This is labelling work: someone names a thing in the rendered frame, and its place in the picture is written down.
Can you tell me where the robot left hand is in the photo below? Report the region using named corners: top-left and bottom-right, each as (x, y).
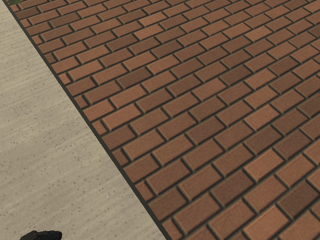
top-left (20, 230), bottom-right (62, 240)

